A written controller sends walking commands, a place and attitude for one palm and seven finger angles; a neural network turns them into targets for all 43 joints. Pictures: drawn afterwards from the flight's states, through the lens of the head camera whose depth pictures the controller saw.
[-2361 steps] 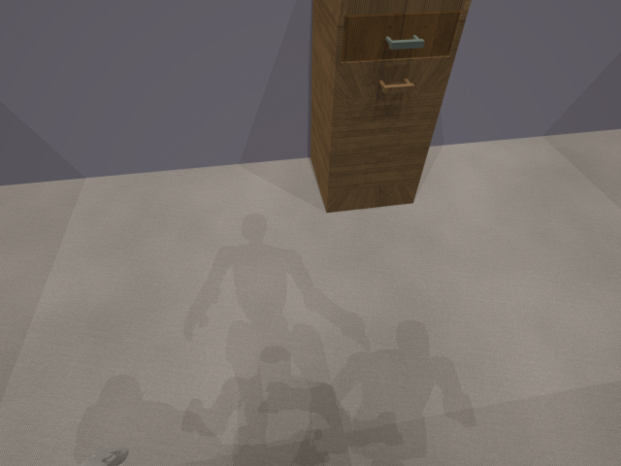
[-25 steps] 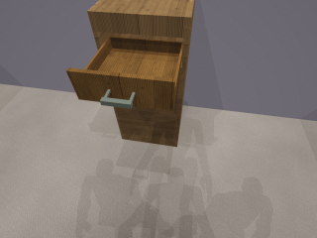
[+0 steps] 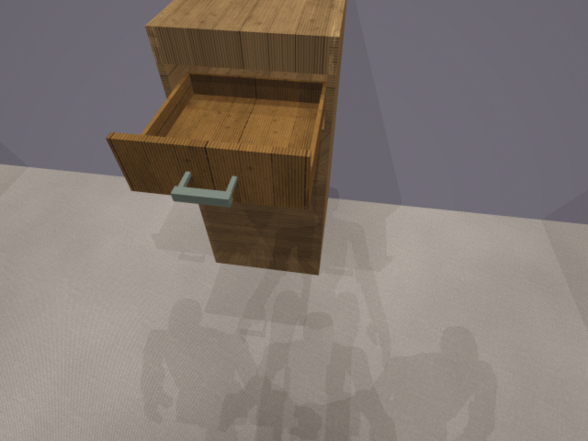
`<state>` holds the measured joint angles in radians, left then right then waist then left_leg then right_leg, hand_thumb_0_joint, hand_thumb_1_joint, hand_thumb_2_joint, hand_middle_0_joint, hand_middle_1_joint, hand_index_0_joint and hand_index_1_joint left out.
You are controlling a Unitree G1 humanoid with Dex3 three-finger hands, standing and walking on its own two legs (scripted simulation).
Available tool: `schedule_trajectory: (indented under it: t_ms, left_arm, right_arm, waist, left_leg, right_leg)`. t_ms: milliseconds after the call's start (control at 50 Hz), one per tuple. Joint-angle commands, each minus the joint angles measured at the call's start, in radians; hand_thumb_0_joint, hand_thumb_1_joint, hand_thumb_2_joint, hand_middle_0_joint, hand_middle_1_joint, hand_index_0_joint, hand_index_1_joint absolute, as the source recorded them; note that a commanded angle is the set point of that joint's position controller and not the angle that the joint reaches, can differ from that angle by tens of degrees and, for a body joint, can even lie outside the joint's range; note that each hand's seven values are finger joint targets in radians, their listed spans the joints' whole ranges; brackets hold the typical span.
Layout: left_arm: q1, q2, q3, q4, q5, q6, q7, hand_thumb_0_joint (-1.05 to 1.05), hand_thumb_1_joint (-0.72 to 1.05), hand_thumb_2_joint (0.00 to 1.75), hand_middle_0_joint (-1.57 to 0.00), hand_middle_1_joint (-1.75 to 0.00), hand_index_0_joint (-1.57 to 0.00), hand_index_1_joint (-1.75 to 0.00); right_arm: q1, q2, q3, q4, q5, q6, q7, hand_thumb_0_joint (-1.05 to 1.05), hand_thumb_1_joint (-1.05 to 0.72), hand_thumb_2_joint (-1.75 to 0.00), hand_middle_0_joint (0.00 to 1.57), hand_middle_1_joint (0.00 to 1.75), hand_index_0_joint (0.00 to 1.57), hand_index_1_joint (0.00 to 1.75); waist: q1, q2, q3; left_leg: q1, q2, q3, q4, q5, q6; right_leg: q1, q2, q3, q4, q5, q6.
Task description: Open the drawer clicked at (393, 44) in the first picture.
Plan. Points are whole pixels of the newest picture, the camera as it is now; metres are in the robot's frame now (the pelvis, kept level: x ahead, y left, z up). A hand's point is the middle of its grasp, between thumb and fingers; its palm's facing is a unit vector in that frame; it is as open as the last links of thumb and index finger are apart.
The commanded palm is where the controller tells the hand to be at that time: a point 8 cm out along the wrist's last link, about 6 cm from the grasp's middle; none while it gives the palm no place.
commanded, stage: look to check the result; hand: left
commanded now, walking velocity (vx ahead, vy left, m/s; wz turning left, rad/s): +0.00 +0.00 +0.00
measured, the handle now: (206, 188) +0.55 +0.19 +0.00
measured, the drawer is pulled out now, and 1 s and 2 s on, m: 0.30 0.30 0.30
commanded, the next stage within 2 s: stand and wait in 0.50 s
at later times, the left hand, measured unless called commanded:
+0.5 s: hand out of the picture +0.07 +0.22 -0.16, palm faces +0.00 -0.95 -0.30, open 7.4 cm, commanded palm none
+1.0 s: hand out of the picture +0.11 +0.24 -0.15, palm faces -0.02 -0.94 -0.33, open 7.4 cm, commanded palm none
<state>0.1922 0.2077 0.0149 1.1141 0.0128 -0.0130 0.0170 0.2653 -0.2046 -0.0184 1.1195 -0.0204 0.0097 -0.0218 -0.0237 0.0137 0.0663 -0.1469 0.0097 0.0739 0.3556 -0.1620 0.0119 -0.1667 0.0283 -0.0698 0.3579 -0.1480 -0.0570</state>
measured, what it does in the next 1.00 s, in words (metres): stands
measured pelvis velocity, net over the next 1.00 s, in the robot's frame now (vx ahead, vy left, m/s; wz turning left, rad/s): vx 0.03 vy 0.00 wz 0.00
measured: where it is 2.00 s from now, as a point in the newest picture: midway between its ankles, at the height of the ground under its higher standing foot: outside the picture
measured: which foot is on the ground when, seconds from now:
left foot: down 0.00-1.00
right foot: down 0.00-1.00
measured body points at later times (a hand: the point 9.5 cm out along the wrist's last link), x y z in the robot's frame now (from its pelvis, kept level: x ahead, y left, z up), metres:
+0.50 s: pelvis +0.02 +0.00 +0.00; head +0.04 -0.02 +0.45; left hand +0.07 +0.27 -0.14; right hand +0.05 -0.27 -0.16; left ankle +0.02 +0.11 -0.75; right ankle +0.03 -0.08 -0.75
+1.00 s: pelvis +0.03 +0.00 +0.00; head +0.05 -0.01 +0.45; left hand +0.11 +0.28 -0.13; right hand +0.08 -0.29 -0.14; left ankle +0.02 +0.11 -0.75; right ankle +0.03 -0.08 -0.75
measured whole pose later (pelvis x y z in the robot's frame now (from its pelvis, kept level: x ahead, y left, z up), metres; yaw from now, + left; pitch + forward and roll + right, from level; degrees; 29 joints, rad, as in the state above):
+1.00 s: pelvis +0.03 +0.00 +0.00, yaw +0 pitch -2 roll +0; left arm 0.11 0.30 0.02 1.12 0.01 -0.02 0.01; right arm 0.14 -0.30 -0.01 1.12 -0.02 0.01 -0.01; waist -0.02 0.01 0.07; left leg -0.08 0.02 0.07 0.29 -0.18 0.00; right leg -0.10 0.04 -0.07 0.28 -0.16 -0.06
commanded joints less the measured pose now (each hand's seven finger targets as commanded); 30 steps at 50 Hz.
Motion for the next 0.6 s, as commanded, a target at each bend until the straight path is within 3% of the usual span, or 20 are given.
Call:
schedule_trajectory:
  t_ms: [0,200,400,580]
  left_arm:
    - [0.013,0.18,0.032,-0.036,-0.002,-0.017,0.012,0.0,0.9,0.9,-0.2,-0.3,-0.2,-0.3]
    - [-0.013,0.202,0.033,-0.028,-0.003,-0.019,0.012,0.0,0.9,0.9,-0.2,-0.3,-0.2,-0.3]
    - [-0.038,0.227,0.034,-0.027,-0.003,-0.019,0.011,0.0,0.9,0.9,-0.2,-0.3,-0.2,-0.3]
    - [-0.058,0.25,0.038,-0.031,-0.003,-0.027,0.011,0.0,0.9,0.9,-0.2,-0.3,-0.2,-0.3]
  right_arm:
    - [0.029,-0.135,-0.023,-0.029,0.002,-0.015,-0.009,0.0,-0.9,-0.9,0.2,0.3,0.2,0.3]
    - [-0.006,-0.164,-0.023,-0.028,0.003,-0.015,-0.01,0.0,-0.9,-0.9,0.2,0.3,0.2,0.3]
    - [-0.039,-0.192,-0.024,-0.028,0.001,-0.01,-0.005,0.0,-0.9,-0.9,0.2,0.3,0.2,0.3]
    - [-0.078,-0.224,-0.026,-0.037,0.004,-0.019,-0.008,0.0,-0.9,-0.9,0.2,0.3,0.2,0.3]
  waist:
    - [0.006,-0.012,-0.01]
    - [0.004,-0.013,-0.029]
    - [0.003,-0.013,-0.012]
    - [0.006,-0.013,-0.063]
  left_leg:
    - [-0.009,0.097,-0.114,-0.068,-0.01,0.018]
    - [0.021,0.108,-0.121,-0.077,0.031,0.017]
    - [0.024,0.102,-0.121,-0.08,0.005,0.015]
    - [0.058,0.116,-0.123,-0.083,0.095,0.014]
  right_leg:
    - [-0.009,-0.139,0.158,-0.118,-0.054,0.005]
    - [0.015,-0.142,0.149,-0.118,0.017,0.007]
    - [0.005,-0.147,0.162,-0.152,-0.05,0.018]
    - [0.058,-0.154,0.145,-0.121,0.132,0.02]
